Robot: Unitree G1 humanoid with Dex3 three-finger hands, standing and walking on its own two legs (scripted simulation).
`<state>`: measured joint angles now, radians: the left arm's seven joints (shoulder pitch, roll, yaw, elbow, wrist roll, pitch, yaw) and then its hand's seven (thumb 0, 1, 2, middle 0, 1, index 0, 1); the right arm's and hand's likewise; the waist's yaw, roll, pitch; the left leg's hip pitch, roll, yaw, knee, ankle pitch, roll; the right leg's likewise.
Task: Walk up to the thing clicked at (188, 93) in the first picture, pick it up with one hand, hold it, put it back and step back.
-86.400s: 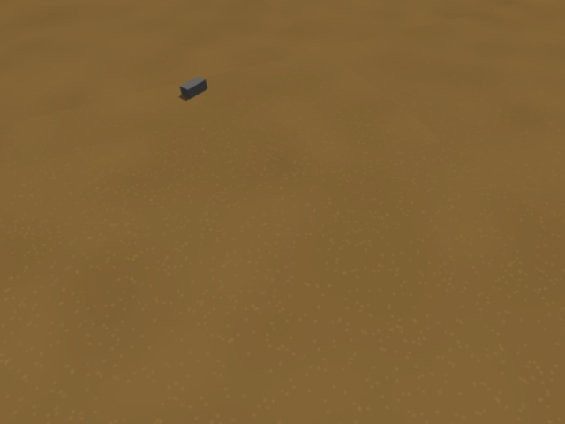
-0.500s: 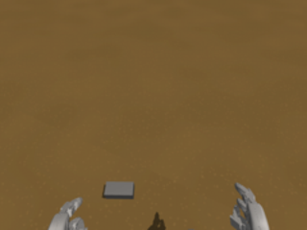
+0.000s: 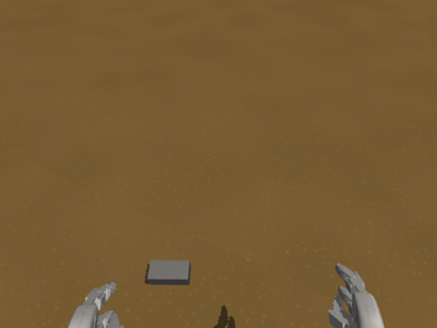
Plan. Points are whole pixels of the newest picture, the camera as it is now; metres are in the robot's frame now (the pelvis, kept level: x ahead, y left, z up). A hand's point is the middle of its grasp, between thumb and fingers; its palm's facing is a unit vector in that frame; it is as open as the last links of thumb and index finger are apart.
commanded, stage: home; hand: left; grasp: from above
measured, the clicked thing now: (169, 272) +0.49 +0.20 -0.68
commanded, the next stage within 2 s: stand in 0.44 s
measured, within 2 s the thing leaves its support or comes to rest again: neither
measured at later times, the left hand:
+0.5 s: hand out of the picture +0.16 +0.17 -0.05, palm faces +0.04 -0.98 -0.20, open 7.4 cm
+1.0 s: hand out of the picture +0.08 +0.23 -0.11, palm faces +0.02 -0.94 -0.33, open 7.4 cm
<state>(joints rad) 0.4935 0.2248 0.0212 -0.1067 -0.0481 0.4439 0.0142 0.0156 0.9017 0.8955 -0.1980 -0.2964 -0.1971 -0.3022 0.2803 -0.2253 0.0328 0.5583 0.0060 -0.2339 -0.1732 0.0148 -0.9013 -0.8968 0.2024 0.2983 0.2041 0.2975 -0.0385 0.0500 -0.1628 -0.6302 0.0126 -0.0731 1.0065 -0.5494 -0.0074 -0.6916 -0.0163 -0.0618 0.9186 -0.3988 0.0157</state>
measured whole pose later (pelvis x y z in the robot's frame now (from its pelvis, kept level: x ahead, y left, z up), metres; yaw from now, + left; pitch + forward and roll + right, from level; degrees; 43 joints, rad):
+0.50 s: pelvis +0.00 +0.00 +0.00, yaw +0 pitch +10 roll -3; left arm 0.49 0.22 0.02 -0.11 -0.05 0.44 0.01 0.02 0.90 0.90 -0.20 -0.30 -0.20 -0.30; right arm 0.28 -0.23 0.03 0.55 0.01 -0.24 -0.18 0.01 -0.90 -0.90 0.20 0.30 0.20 0.30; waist -0.04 0.05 -0.16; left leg -0.64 0.02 -0.08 1.01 -0.55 -0.01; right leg -0.70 -0.01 -0.06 0.92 -0.40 0.01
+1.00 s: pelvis +0.00 +0.00 +0.04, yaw -1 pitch -1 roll +0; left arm 0.22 0.27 0.05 0.93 0.04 0.03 0.02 0.01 0.90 0.90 -0.20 -0.30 -0.20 -0.30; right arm 0.22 -0.29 -0.05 0.96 -0.06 -0.01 -0.02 0.01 -0.90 -0.90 0.20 0.30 0.20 0.30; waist 0.01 0.02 0.03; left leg -0.21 -0.01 -0.03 0.61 -0.38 0.00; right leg -0.31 -0.04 -0.02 0.61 -0.28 0.01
